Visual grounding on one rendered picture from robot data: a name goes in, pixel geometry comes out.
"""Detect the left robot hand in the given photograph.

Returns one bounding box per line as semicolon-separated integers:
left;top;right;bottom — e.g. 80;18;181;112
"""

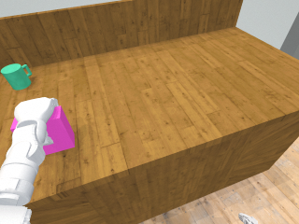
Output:
14;97;59;146

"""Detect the right robot hand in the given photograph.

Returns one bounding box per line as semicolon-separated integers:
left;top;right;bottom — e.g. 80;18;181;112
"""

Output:
238;213;258;224

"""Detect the left robot upper arm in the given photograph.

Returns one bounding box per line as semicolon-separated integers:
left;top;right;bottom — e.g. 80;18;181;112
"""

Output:
0;204;32;224

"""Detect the table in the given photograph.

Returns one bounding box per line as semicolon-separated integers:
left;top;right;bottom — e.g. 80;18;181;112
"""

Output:
0;0;299;224

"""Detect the sponge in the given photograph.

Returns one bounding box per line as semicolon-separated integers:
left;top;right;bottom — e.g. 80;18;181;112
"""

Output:
10;105;75;155

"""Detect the robot left forearm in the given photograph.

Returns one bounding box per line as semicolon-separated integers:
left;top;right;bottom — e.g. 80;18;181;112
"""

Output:
0;118;47;206

